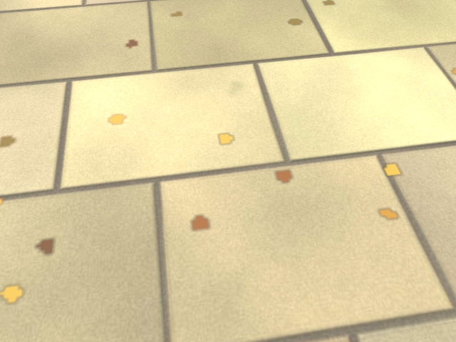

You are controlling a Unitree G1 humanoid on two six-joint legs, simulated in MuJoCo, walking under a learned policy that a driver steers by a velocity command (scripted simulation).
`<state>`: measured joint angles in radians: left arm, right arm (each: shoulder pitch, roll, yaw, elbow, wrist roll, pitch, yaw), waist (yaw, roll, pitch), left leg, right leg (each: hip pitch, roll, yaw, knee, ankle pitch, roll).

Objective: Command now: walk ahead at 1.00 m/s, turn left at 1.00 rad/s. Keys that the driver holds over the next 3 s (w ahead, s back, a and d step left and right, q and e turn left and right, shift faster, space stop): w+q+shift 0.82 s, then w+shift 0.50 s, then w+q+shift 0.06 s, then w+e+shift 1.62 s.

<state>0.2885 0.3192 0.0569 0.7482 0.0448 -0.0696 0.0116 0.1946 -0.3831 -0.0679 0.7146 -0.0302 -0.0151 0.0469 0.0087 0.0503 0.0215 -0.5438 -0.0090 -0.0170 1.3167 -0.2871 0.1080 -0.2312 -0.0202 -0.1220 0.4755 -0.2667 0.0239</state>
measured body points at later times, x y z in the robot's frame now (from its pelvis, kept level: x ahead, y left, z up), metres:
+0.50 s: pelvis +0.44 +0.09 +0.00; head +0.48 +0.11 +0.44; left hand +0.52 +0.40 -0.08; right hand +0.58 -0.17 -0.13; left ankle +0.40 +0.07 -0.73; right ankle +0.59 -0.06 -0.65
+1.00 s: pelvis +0.85 +0.31 +0.00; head +0.86 +0.34 +0.45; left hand +0.57 +0.43 -0.12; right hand +1.20 +0.39 -0.04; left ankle +0.84 +0.49 -0.66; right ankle +0.88 +0.14 -0.73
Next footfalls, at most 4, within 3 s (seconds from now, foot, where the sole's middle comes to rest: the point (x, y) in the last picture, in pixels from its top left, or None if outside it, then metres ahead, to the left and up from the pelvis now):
0.28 left None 0.43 0.09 -0.77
0.70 right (191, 215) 0.90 0.17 -0.77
1.14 left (62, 197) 0.98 0.63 -0.77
1.58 right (8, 122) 1.35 0.95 -0.77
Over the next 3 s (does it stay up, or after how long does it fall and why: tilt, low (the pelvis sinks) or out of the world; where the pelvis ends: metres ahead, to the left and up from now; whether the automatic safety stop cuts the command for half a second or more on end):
stays up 2.20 1.52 0.00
